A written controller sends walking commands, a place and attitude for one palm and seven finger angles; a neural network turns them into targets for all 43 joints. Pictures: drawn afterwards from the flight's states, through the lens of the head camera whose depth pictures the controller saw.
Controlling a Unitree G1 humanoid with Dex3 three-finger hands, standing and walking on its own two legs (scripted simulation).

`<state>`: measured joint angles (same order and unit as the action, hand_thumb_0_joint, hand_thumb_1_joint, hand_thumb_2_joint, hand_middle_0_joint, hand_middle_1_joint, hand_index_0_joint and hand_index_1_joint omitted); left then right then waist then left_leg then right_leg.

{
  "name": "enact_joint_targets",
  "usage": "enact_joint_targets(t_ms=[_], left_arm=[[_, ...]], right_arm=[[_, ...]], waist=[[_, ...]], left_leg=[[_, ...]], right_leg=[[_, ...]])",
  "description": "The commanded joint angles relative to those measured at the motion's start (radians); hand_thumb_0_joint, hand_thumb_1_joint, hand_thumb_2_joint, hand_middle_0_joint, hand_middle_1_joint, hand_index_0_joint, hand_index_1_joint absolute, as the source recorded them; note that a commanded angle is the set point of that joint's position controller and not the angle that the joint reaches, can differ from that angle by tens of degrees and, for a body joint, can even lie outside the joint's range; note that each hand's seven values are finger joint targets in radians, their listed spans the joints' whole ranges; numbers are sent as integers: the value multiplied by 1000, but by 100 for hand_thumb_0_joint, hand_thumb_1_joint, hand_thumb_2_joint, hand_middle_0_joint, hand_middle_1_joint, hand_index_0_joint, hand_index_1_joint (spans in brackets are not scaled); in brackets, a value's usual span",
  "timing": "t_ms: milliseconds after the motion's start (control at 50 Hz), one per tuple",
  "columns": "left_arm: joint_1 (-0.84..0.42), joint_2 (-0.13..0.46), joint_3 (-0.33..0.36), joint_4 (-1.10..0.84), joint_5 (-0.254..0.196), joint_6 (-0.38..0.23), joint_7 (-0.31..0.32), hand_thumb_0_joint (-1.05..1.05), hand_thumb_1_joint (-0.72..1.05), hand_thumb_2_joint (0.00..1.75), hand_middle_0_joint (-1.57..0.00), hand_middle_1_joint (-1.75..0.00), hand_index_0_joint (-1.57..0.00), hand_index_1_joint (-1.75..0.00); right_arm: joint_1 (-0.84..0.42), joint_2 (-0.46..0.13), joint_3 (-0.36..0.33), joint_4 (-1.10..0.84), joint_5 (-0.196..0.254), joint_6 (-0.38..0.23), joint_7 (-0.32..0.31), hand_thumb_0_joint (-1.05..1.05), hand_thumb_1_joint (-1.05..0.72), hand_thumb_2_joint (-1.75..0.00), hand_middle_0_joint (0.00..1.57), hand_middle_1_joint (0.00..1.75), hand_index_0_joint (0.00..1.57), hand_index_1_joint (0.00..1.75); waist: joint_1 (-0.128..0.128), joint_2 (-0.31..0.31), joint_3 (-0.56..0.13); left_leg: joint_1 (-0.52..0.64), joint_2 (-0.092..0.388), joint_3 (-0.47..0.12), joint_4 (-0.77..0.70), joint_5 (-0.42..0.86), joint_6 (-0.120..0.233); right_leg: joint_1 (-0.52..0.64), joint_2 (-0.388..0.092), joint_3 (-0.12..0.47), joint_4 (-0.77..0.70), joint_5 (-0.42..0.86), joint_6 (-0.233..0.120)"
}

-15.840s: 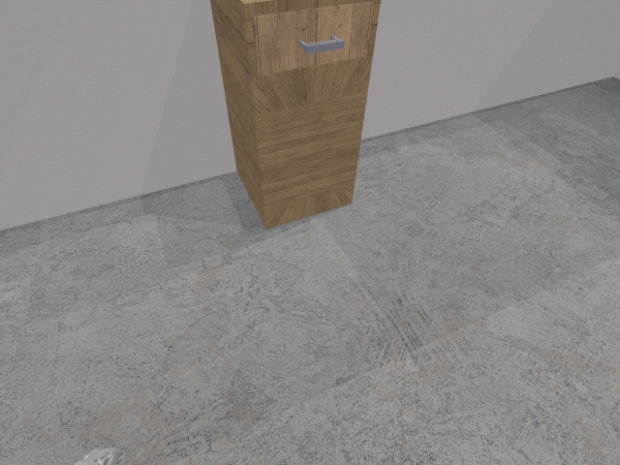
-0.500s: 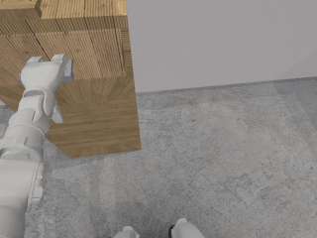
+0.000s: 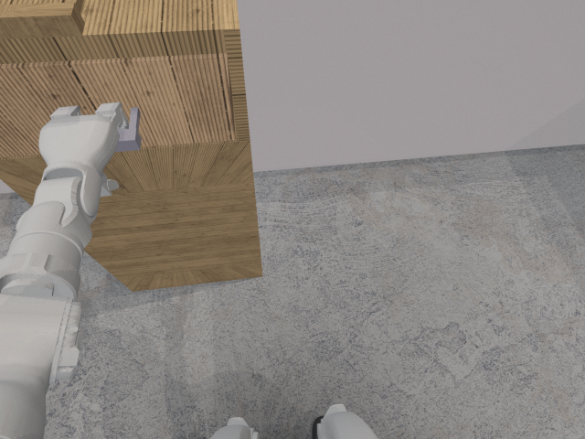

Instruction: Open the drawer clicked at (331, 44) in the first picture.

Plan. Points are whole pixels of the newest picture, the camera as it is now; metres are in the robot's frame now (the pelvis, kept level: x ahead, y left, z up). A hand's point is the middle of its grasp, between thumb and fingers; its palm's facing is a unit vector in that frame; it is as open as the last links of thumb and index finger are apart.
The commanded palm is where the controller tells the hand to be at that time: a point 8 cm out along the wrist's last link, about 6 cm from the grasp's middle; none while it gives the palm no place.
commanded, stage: close the thumb around the handle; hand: left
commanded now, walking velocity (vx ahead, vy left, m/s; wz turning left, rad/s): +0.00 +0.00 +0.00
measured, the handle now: (94, 130) +0.54 +0.26 +0.06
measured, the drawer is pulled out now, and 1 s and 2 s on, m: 0.00 0.05 0.17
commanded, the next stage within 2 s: pull the drawer open in 0.30 s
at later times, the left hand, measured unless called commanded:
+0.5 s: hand (99, 167) +0.49 +0.25 +0.03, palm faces -0.06 -0.02 -1.00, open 5.3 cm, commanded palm +0.46 +0.24 +0.08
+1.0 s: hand (96, 195) +0.45 +0.25 +0.03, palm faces -0.03 -0.03 -1.00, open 5.3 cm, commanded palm +0.40 +0.24 +0.08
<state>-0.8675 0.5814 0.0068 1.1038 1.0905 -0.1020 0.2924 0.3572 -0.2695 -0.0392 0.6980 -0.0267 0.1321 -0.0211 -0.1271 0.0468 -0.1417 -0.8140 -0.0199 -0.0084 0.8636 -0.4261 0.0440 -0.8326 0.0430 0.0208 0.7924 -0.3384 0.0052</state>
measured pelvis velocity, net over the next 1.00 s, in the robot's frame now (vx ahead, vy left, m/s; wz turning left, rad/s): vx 0.03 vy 0.00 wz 0.00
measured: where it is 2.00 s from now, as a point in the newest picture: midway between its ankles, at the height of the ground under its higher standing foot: outside the picture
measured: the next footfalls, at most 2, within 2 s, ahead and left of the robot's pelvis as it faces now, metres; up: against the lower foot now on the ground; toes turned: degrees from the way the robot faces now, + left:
none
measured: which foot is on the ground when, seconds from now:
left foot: down 0.00-1.00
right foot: down 0.00-1.00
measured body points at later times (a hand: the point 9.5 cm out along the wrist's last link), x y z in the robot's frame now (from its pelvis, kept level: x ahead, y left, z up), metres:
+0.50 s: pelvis +0.00 +0.00 +0.00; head +0.12 +0.00 +0.44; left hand +0.49 +0.25 +0.09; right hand +0.00 -0.28 -0.12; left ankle -0.02 +0.09 -0.69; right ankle +0.01 -0.13 -0.69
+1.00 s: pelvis +0.03 +0.00 +0.01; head +0.11 +0.00 +0.46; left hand +0.44 +0.25 +0.09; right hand +0.10 -0.27 -0.12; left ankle -0.02 +0.09 -0.69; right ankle +0.01 -0.13 -0.69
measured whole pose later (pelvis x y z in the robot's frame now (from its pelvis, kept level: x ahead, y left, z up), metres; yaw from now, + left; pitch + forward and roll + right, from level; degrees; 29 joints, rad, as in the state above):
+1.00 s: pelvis +0.03 +0.00 +0.01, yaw +0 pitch +18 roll -2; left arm -0.52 0.47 -0.02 0.74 1.05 -0.04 0.30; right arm 0.28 -0.25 -0.07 0.66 -0.01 0.16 0.01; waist -0.04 0.06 -0.15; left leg -0.64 -0.02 0.00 0.77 -0.43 0.05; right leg -0.67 0.04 0.03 0.71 -0.35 0.01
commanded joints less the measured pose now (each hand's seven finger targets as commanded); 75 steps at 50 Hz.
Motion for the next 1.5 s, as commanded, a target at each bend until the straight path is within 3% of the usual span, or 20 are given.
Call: enact_joint_targets(t_ms=[0, 80, 140, 260, 300, 340, 380, 500, 600, 620, 740, 880, 940, 1020, 1060, 1180, 1220, 1240, 1320, 1480], left_arm=[[-389, 267, 66, -153, -14, 2, 26, 0, 68, 80, -38, -133, -38, -133], [-358, 285, 82, -160, -8, -5, 19, 0, 90, 90, -40, -135, -40, -135], [-359, 256, 67, -173, -11, -15, 18, 0, 90, 90, -40, -135, -40, -135], [-321, 283, 89, -168, -13, -14, 26, 0, 90, 90, -40, -135, -40, -135], [-352, 262, 68, -164, -12, -8, 30, 0, 90, 90, -40, -135, -40, -135], [-367, 270, 79, -184, -12, -7, 34, 0, 90, 90, -40, -135, -40, -135], [-371, 243, 61, -195, -8, -5, 37, 0, 90, 90, -40, -135, -40, -135], [-221, 193, 62, -225, -29, -10, 24, 0, 90, 90, -40, -135, -40, -135], [-126, 106, 21, -312, -38, -12, 25, 0, 90, 90, -40, -135, -40, -135], [-93, 123, 42, -314, -36, -8, 27, 0, 90, 90, -40, -135, -40, -135], [-1, 88, 31, -420, -45, 13, 37, 0, 90, 90, -40, -135, -40, -135], [98, 51, 14, -473, -49, 44, 38, 0, 90, 90, -40, -135, -40, -135], [124, 48, 18, -545, -53, 50, 41, 0, 90, 90, -40, -135, -40, -135], [191, 53, 33, -568, -55, 58, 35, 0, 90, 90, -40, -135, -40, -135], [252, 58, 45, -620, -60, 58, 36, 0, 90, 90, -40, -135, -40, -135], [328, 52, 53, -662, -61, 77, 42, 0, 90, 90, -40, -135, -40, -135], [336, 29, 35, -703, -58, 81, 46, 0, 90, 90, -40, -135, -40, -135], [337, 64, 67, -715, -56, 82, 49, 0, 90, 90, -40, -135, -40, -135], [385, 48, 58, -722, -61, 92, 45, 0, 90, 90, -40, -135, -40, -135], [512, 37, 71, -819, -71, 89, 49, 0, 90, 90, -40, -135, -40, -135]], right_arm=[[166, -175, -58, -39, 0, -10, -14, 0, -90, -90, 20, 30, 20, 30], [164, -173, -58, -40, -1, -5, -14, 0, -90, -90, 20, 30, 20, 30], [162, -170, -60, -45, -1, -6, -13, 0, -90, -90, 20, 30, 20, 30], [158, -173, -59, -46, 1, -3, -10, 0, -90, -90, 20, 30, 20, 30], [154, -174, -60, -43, 4, -5, -11, 0, -90, -90, 20, 30, 20, 30], [158, -175, -63, -42, -1, -5, -13, 0, -90, -90, 20, 30, 20, 30], [164, -170, -67, -38, -1, -7, -10, 0, -90, -90, 20, 30, 20, 30], [147, -163, -72, -52, 1, -3, 1, 0, -90, -90, 20, 30, 20, 30], [124, -150, -80, -70, 5, -1, 11, 0, -90, -90, 20, 30, 20, 30], [121, -151, -81, -68, 6, 1, 11, 0, -90, -90, 20, 30, 20, 30], [85, -144, -86, -82, 10, 4, 18, 0, -90, -90, 20, 30, 20, 30], [35, -137, -80, -108, 21, 6, 16, 0, -90, -90, 20, 30, 20, 30], [15, -133, -81, -123, 18, 4, 16, 0, -90, -90, 20, 30, 20, 30], [-12, -130, -76, -136, 24, 2, 11, 0, -90, -90, 20, 30, 20, 30], [-32, -126, -74, -152, 22, -1, 12, 0, -90, -90, 20, 30, 20, 30], [-76, -126, -66, -165, 27, -8, 3, 0, -90, -90, 20, 30, 20, 30], [-85, -121, -67, -174, 26, -13, 1, 0, -90, -90, 20, 30, 20, 30], [-88, -125, -68, -171, 25, -13, -1, 0, -90, -90, 20, 30, 20, 30], [-110, -120, -61, -178, 29, -17, -9, 0, -90, -90, 20, 30, 20, 30], [-143, -113, -60, -193, 28, -35, -11, 0, -90, -90, 20, 30, 20, 30]], waist=[[-7, 35, -428], [7, 44, -444], [5, 42, -432], [18, 33, -438], [3, 44, -390], [6, 47, -438], [3, 67, -463], [44, 51, -467], [58, 69, -450], [65, 36, -441], [74, 34, -437], [85, 18, -365], [98, 25, -406], [106, -15, -376], [123, 22, -388], [119, -21, -323], [123, -3, -343], [128, 5, -350], [133, -16, -310], [154, 1, -311]], left_leg=[[290, 13, -9, -73, 470, -10], [283, 11, -3, -70, 497, -9], [287, 13, -5, -73, 507, -12], [278, 11, -5, -76, 490, -11], [275, 13, -5, -83, 449, -11], [305, 16, -10, -77, 500, -14], [341, 19, -13, -69, 541, -20], [369, 26, -13, -80, 613, -26], [421, 39, -16, -90, 708, -35], [412, 40, -18, -93, 717, -34], [440, 40, -18, -105, 783, -33], [439, 35, -12, -130, 743, -28], [460, 33, -12, -128, 789, -30], [445, 30, -8, -139, 752, -26], [454, 26, -2, -141, 783, -25], [426, 21, 3, -162, 672, -22], [446, 20, 4, -162, 689, -23], [447, 21, 3, -160, 707, -25], [424, 13, 10, -176, 629, -23], [450, 18, 5, -187, 654, -26]], right_leg=[[226, 14, -36, -63, 302, -40], [250, 13, -32, -55, 338, -42], [243, 14, -36, -58, 335, -43], [256, 15, -34, -55, 327, -42], [220, 15, -37, -67, 287, -42], [230, 15, -38, -58, 313, -44], [220, 16, -41, -56, 325, -42], [260, 19, -43, -61, 352, -43], [263, 20, -49, -71, 376, -44], [277, 19, -50, -71, 384, -44], [322, 15, -43, -82, 440, -46], [344, 12, -45, -97, 432, -45], [378, 7, -39, -96, 464, -47], [402, 5, -38, -100, 471, -44], [428, 1, -30, -98, 504, -45], [433, 2, -36, -113, 458, -44], [437, 1, -36, -113, 461, -46], [448, -1, -33, -112, 468, -48], [458, 0, -33, -120, 447, -48], [472, -1, -32, -118, 443, -49]])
